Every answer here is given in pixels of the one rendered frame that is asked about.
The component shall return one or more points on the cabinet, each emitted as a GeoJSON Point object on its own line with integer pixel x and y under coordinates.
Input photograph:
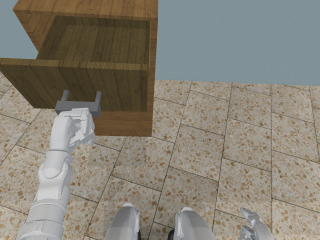
{"type": "Point", "coordinates": [37, 16]}

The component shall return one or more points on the right robot hand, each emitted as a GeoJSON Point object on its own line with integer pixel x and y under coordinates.
{"type": "Point", "coordinates": [260, 231]}

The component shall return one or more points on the left robot hand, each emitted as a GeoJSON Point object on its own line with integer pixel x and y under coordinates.
{"type": "Point", "coordinates": [63, 129]}

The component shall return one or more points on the right robot shin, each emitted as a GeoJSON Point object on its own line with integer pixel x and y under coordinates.
{"type": "Point", "coordinates": [184, 209]}

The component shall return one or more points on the right robot thigh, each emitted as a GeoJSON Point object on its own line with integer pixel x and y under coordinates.
{"type": "Point", "coordinates": [189, 225]}

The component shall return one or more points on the robot left forearm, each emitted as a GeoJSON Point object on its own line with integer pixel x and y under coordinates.
{"type": "Point", "coordinates": [47, 212]}

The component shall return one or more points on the drawer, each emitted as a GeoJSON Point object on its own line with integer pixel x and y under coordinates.
{"type": "Point", "coordinates": [86, 55]}

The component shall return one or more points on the handle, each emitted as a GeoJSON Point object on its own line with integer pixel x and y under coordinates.
{"type": "Point", "coordinates": [64, 105]}

